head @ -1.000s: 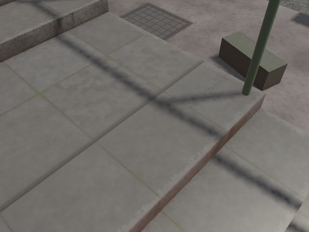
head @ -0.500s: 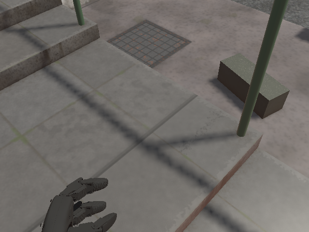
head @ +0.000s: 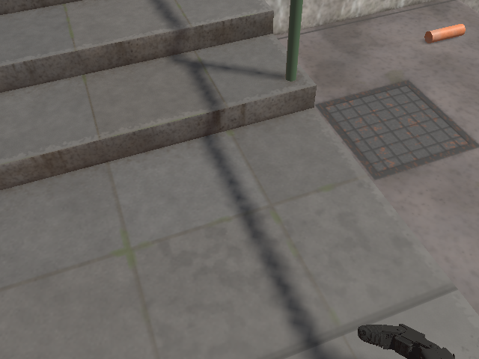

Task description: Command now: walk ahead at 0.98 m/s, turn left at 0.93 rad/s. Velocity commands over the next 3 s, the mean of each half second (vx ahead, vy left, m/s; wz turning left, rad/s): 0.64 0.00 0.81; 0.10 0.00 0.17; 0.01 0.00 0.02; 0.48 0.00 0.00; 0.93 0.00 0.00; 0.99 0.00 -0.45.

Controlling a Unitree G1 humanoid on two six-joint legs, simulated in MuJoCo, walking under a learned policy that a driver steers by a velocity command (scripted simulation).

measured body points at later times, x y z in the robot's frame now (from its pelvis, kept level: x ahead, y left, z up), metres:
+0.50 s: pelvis +0.39 -0.05 +0.11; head +0.44 -0.02 +0.56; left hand +0.40 +0.24 +0.00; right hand +0.67 -0.23 +0.03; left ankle +0.25 +0.02 -0.47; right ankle +0.54 -0.12 -0.61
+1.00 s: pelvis +0.47 +0.00 +0.12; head +0.47 +0.01 +0.57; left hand +0.45 +0.26 +0.00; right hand +0.75 -0.09 +0.04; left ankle +0.44 +0.09 -0.61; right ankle +0.55 -0.12 -0.61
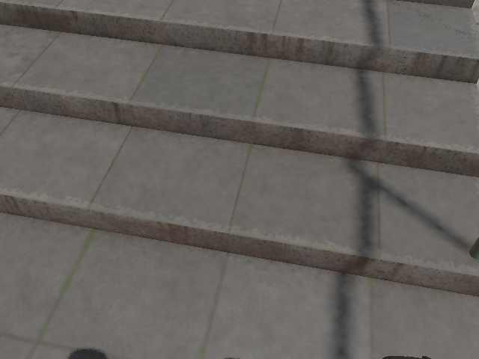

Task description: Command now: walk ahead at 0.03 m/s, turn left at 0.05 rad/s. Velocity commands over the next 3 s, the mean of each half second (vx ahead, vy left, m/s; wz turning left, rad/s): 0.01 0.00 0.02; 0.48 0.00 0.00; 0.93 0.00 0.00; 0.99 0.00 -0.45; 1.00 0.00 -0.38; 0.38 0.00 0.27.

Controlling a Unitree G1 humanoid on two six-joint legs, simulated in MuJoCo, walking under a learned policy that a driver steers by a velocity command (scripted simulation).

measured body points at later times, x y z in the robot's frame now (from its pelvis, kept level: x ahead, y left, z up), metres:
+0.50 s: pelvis +0.01 +0.00 +0.00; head +0.02 +0.01 +0.45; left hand +0.13 +0.24 -0.12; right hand +0.19 -0.22 -0.09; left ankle +0.02 +0.10 -0.73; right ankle +0.01 -0.14 -0.73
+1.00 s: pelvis +0.12 -0.08 -0.01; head +0.12 -0.11 +0.44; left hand +0.21 +0.18 -0.11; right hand +0.23 -0.34 -0.13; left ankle +0.03 +0.08 -0.65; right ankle +0.10 -0.19 -0.73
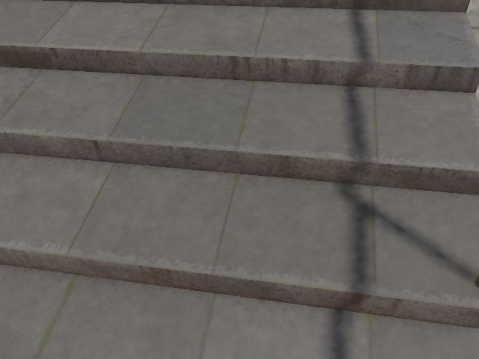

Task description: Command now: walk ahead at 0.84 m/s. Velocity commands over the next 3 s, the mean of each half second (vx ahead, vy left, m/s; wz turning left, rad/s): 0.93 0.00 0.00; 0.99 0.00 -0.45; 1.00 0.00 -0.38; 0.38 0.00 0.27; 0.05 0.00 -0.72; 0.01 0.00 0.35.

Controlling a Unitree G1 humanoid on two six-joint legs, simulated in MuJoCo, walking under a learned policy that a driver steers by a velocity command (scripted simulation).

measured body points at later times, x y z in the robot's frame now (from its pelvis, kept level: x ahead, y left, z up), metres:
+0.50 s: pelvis +0.37 +0.02 -0.01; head +0.41 +0.01 +0.44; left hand +0.35 +0.28 -0.14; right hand +0.56 -0.23 -0.10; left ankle +0.47 +0.10 -0.72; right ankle +0.13 -0.12 -0.59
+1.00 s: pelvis +0.83 -0.05 +0.07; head +0.83 -0.05 +0.52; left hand +0.96 +0.17 -0.05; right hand +0.95 -0.32 -0.01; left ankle +0.73 +0.13 -0.44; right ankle +0.86 -0.10 -0.61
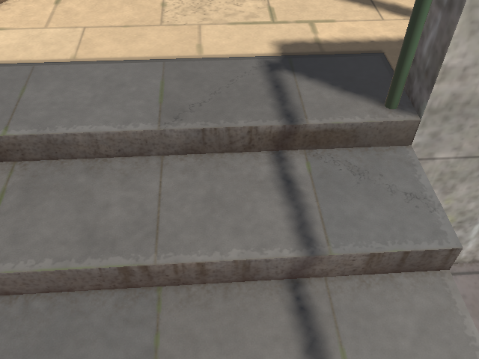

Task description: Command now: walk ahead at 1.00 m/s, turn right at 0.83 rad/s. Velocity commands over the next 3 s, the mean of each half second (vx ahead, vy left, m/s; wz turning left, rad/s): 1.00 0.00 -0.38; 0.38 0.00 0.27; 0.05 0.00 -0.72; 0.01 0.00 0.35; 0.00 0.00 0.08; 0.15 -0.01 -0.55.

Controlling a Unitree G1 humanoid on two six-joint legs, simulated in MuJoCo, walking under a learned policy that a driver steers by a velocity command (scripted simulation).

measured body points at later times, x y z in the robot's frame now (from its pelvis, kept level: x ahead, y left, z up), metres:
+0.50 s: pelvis +0.47 +0.02 +0.15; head +0.46 +0.02 +0.60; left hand +0.77 +0.12 +0.14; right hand +0.28 -0.18 +0.01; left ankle +0.46 +0.13 -0.58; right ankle +0.50 -0.11 -0.39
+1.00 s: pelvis +0.76 +0.02 +0.24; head +0.77 +0.05 +0.69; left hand +0.76 +0.31 +0.10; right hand +1.03 -0.19 +0.22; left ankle +0.86 +0.15 -0.48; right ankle +0.75 -0.18 -0.47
